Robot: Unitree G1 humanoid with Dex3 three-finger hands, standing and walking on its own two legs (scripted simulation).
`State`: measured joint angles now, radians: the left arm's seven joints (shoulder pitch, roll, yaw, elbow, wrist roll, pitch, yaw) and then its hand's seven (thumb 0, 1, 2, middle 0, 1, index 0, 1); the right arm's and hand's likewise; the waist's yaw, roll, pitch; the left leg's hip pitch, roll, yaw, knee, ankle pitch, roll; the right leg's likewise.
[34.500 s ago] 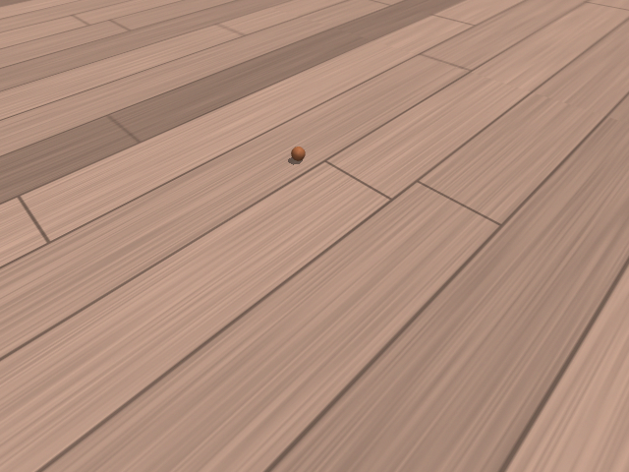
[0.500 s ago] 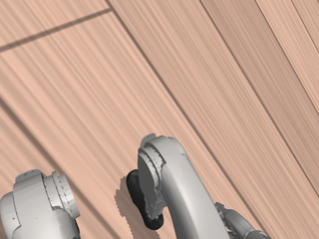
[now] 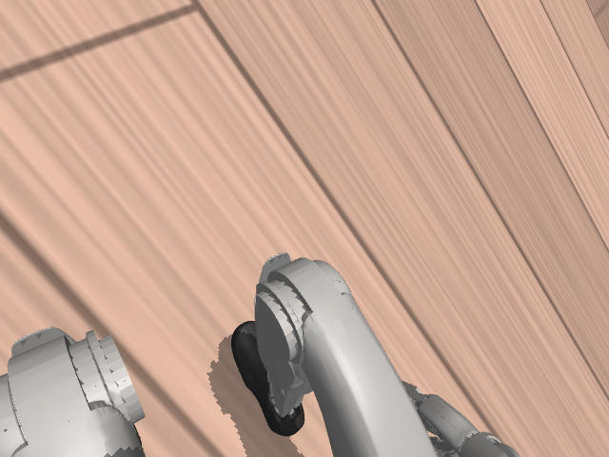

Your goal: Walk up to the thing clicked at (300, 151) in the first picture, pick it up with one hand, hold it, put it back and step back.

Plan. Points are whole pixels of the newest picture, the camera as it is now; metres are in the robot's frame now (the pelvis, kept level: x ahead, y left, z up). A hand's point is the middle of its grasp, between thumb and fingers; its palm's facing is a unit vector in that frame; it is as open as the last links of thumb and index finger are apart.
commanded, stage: open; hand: left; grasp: from above
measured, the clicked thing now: out of the picture +0.45 +0.37 -0.26
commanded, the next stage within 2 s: withdraw in 1.04 s
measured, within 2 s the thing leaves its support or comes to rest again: rests again in 0.14 s
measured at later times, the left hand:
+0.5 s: hand out of the picture +0.43 +0.37 -0.24, palm faces -0.44 -0.17 -0.88, open 13.0 cm
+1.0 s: hand out of the picture +0.44 +0.37 -0.25, palm faces -0.43 -0.16 -0.89, open 13.8 cm
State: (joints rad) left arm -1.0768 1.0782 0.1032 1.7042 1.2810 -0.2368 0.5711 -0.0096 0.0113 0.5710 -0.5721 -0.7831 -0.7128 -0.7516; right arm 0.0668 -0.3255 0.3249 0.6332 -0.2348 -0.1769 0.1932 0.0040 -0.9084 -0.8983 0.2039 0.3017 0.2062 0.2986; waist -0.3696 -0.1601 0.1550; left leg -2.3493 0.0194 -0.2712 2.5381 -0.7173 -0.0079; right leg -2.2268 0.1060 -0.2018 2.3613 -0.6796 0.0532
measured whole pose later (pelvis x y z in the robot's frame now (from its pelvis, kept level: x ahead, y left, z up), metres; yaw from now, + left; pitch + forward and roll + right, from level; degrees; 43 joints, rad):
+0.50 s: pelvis +0.00 +0.00 +0.00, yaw +0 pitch +28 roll -15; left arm -1.07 1.10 0.10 1.70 1.27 -0.24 0.54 0.00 -0.34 0.86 -0.19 -1.00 -0.21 -0.97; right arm 0.07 -0.34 0.33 0.61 -0.23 -0.18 0.20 0.00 -0.90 -0.90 0.20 0.30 0.21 0.30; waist -0.37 -0.16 0.16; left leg -2.34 0.02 -0.28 2.53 -0.72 0.00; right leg -2.21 0.11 -0.21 2.35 -0.68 0.05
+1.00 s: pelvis +0.00 +0.00 +0.00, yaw -1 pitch +28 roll -15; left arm -1.08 1.10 0.09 1.69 1.27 -0.23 0.54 0.00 -0.46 0.94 -0.08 -1.07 -0.10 -1.04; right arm 0.08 -0.34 0.34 0.61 -0.23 -0.18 0.19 0.00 -0.89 -0.89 0.20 0.30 0.21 0.30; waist -0.38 -0.17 0.17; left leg -2.34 0.02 -0.28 2.54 -0.71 0.00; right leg -2.22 0.11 -0.21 2.35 -0.67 0.06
